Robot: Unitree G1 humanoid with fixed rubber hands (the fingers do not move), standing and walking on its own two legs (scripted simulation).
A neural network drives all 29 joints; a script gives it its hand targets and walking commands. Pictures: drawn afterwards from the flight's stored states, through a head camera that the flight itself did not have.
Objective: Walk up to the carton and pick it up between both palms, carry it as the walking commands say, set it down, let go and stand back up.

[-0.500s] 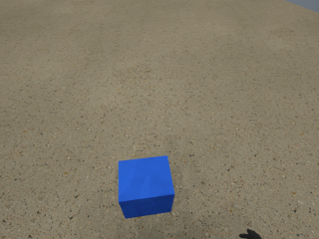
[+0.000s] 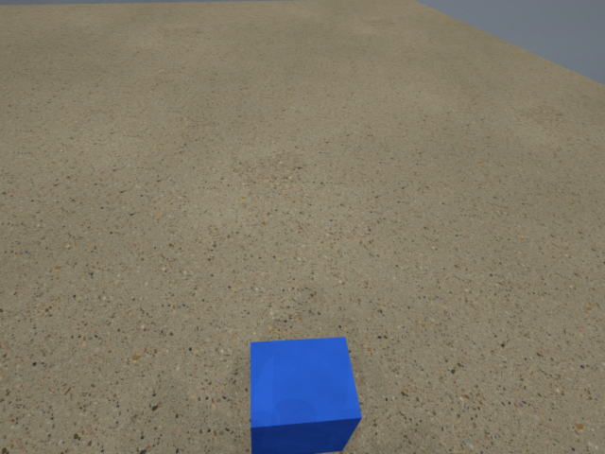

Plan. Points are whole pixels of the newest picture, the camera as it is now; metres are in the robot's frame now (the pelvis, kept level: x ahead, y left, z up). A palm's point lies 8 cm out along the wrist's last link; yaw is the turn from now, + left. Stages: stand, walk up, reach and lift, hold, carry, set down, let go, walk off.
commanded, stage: walk up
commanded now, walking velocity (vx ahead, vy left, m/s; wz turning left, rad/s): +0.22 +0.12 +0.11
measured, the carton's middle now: (298, 398) +0.43 -0.03 -0.63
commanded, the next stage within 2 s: none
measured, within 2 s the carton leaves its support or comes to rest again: neither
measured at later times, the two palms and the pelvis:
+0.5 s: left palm out of the picture +0.13 +0.27 -0.13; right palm out of the picture +0.15 -0.24 -0.14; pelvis +0.06 +0.01 -0.02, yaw +3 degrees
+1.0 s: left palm out of the picture +0.09 +0.32 -0.15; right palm out of the picture +0.13 -0.18 -0.08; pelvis +0.03 +0.08 +0.00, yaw +4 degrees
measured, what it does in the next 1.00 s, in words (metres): steps on the spot: right foot, then left foot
